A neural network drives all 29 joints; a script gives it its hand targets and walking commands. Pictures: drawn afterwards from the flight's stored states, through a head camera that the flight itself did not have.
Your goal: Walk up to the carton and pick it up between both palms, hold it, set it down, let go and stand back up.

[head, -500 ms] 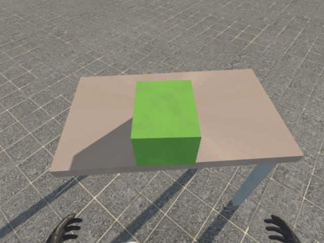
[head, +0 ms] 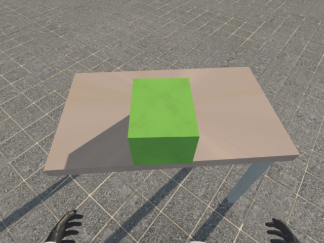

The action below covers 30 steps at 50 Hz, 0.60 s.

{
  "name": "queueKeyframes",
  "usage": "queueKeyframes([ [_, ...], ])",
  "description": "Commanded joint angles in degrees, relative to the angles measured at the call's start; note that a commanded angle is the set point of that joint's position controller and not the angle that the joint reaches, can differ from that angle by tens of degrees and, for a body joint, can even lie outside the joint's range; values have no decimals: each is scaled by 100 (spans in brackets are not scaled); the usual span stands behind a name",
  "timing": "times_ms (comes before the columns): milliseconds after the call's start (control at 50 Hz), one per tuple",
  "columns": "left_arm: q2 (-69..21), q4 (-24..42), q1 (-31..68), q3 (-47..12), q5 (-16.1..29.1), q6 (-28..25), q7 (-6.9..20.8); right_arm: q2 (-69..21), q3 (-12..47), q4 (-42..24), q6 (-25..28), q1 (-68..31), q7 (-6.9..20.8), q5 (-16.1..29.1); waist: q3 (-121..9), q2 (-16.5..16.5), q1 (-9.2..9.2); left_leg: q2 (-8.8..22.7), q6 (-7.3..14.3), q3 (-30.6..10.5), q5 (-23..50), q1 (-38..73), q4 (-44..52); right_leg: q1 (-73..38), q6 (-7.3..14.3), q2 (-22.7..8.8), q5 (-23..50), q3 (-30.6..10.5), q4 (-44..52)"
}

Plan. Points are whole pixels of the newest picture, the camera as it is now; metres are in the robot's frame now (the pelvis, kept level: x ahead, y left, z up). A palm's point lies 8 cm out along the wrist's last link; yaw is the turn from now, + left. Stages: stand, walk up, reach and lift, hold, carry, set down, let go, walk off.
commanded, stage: walk up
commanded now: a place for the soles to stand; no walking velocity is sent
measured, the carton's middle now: (161, 120) +0.49 +0.02 -0.05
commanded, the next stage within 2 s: reach and lift in 0.22 s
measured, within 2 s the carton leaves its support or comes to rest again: neither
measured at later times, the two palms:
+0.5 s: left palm (62, 219) +0.18 +0.26 -0.06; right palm out of the picture +0.14 -0.28 -0.08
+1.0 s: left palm (72, 191) +0.24 +0.24 -0.03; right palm (264, 206) +0.21 -0.24 -0.04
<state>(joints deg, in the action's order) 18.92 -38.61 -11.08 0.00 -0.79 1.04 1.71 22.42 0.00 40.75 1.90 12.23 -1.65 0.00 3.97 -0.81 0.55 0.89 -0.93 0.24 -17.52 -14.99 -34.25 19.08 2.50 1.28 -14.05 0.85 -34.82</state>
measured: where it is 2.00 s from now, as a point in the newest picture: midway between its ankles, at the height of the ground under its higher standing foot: outside the picture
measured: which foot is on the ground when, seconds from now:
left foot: down 0.00-1.00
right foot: down 0.00-1.00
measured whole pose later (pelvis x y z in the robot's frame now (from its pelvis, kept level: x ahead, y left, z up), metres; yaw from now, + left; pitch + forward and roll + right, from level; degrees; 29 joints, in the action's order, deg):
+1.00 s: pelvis +0.05 +0.01 +0.02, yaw +0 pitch -1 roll +0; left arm 12.8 -24.3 -10.3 0.0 0.6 -3.8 -1.9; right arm 16.8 -0.5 42.3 24.3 10.8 3.6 3.2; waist 3.2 -0.8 -0.5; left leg 1.2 -1.0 0.2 -15.6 -6.1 -22.3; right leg 9.4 1.5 1.6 -11.7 0.8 -21.7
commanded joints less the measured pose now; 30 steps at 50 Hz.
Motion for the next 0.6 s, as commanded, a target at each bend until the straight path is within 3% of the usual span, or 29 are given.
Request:
queueKeyframes([
  [0,1561,369,427,670,8,-78,57,1439,-422,-206,151,463,-82,-40,-492,-210,-39,626,372,-687,394,-232,703,-753,213,-902,-290,-973,1112],
  [20,1510,386,434,670,-8,-83,48,1410,-398,-209,167,439,-61,-39,-541,-79,-48,652,371,-684,396,-311,688,-905,200,-914,-175,-954,1063],
  [40,1531,366,483,644,1,-86,56,1384,-401,-203,175,501,-66,-47,-588,-215,-18,569,347,-607,334,-296,676,-865,245,-974,-163,-1023,1073],
  [160,1549,304,419,651,4,-100,30,1442,-388,-185,183,469,-100,-29,-681,-154,9,686,398,-769,714,-167,639,-939,199,-938,479,-870,918],
  [180,1533,300,375,676,-9,-86,31,1421,-414,-202,174,410,-88,-42,-672,-77,-64,655,405,-701,738,-286,588,-1019,167,-922,315,-876,921],
  [200,1588,320,416,655,-4,-96,38,1404,-405,-228,170,455,-82,-46,-708,-207,-4,654,371,-671,636,-148,593,-915,223,-962,418,-921,965],
  [220,874,1029,1712,638,-67,801,-354,-76,-789,580,1237,-1055,270,-630,-382,350,67,279,60,314,-611,-935,561,-714,104,-155,-774,164,362],
  [240,612,999,1469,667,-173,1106,-455,157,-928,646,1294,-927,428,-755,-165,550,146,401,241,329,-1155,-1513,794,-1298,106,-18,-715,338,54],
  [280,468,1168,1215,741,-237,1261,-442,228,-1021,671,1304,-779,493,-808,-211,391,109,414,329,355,-1309,-1903,925,-1917,-1,4,-408,282,-66],
  [340,472,1682,1008,751,-240,1362,-411,147,-1044,555,1357,-529,435,-714,-266,101,124,239,245,350,-890,-1117,841,-1637,-41,-177,-433,49,409],
  [360,524,1861,1082,755,-177,1348,-415,3,-983,246,1423,-517,418,-643,-374,-210,151,115,180,332,-517,-670,687,-1262,-32,-298,-389,-72,679],
  [420,431,2174,886,727,-5,1283,-422,-293,-752,-623,1462,-422,401,-466,-603,-480,113,-3,157,297,-161,10,707,-1012,-122,-352,-454,-216,1163],
  [480,153,2158,526,748,183,1109,-429,-397,-647,-842,1472,-292,433,-178,-736,-541,-109,-32,196,319,200,374,920,-1115,-141,-368,-103,-277,1406],
  [520,60,2098,372,791,192,1070,-402,-359,-604,-800,1411,-136,423,-127,-722,-477,-107,-52,174,360,313,522,972,-1200,-133,-388,47,-358,1500],
  [580,-213,1981,258,574,261,983,-360,-300,-741,-669,1380,-89,433,-71,-356,-307,-21,-48,215,289,324,583,1298,-1297,-136,-287,312,-114,1544],
])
